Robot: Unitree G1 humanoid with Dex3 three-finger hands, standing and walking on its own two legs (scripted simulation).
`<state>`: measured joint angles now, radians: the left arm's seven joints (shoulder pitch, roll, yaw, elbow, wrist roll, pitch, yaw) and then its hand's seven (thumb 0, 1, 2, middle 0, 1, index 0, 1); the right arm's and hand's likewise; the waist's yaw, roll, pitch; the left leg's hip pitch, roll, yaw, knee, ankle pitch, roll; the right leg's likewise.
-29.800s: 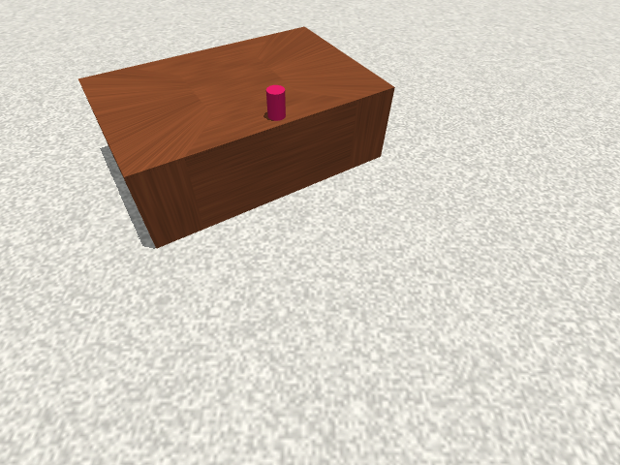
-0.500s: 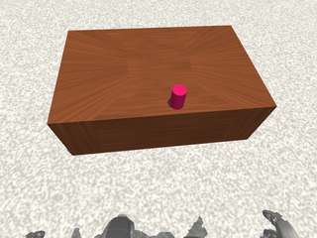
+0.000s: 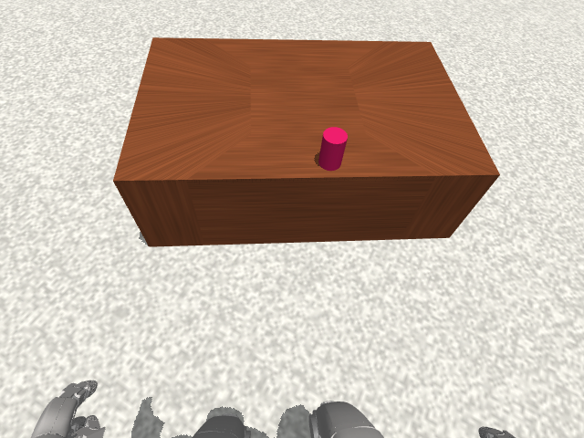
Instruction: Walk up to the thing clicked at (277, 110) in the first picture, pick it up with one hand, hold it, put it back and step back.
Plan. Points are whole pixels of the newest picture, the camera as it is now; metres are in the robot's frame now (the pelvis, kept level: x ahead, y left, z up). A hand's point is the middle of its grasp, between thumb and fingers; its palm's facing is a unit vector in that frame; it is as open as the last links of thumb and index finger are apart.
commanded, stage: step back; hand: right
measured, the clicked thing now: (332, 149) +0.90 -0.12 -0.31
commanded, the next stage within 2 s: stand in 1.48 s
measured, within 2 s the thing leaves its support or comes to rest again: neither
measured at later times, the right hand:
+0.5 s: hand out of the picture -0.09 -0.29 -0.17, palm faces -0.13 +0.92 -0.38, open 7.4 cm
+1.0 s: hand out of the picture -0.11 -0.27 -0.14, palm faces -0.09 +0.92 -0.39, open 7.4 cm
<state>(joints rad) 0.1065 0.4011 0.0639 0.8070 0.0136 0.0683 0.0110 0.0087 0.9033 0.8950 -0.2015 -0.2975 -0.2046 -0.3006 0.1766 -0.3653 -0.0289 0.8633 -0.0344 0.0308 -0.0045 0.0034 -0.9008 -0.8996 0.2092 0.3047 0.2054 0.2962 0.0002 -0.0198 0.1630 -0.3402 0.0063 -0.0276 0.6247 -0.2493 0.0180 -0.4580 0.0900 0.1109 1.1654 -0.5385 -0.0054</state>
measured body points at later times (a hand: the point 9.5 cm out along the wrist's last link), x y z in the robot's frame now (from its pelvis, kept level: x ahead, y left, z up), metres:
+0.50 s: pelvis -0.17 -0.02 -0.01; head -0.12 -0.03 +0.44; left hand -0.09 +0.31 -0.11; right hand -0.08 -0.34 -0.14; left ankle -0.19 +0.11 -0.73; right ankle -0.09 -0.14 -0.73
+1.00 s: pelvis -0.20 +0.00 +0.00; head -0.19 +0.00 +0.45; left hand -0.17 +0.31 -0.13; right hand -0.11 -0.32 -0.12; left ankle -0.18 +0.11 -0.73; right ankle -0.17 -0.14 -0.72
